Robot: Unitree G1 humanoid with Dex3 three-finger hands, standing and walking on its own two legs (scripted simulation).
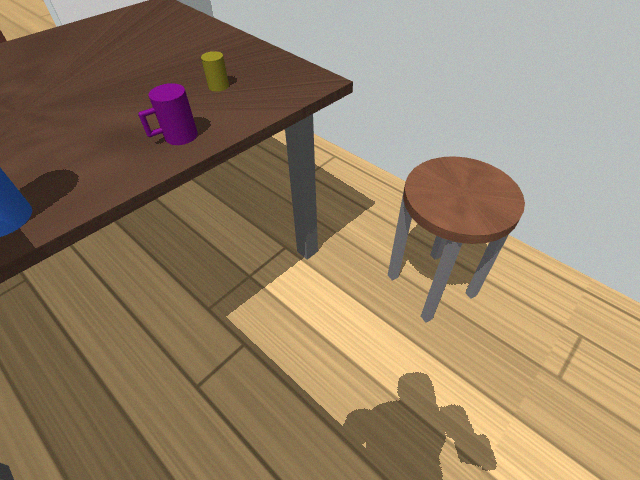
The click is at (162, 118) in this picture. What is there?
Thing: mug
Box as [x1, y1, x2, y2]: [138, 83, 197, 144]
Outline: 159,85 149,92 149,97 153,107 138,113 147,135 151,136 162,132 165,140 171,144 183,144 189,142 196,136 197,132 184,88 179,84 173,83
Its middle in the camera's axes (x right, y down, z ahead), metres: -0.34 -0.28 +0.88
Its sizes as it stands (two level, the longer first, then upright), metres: 0.110 0.076 0.110
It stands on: a support 0.72 m high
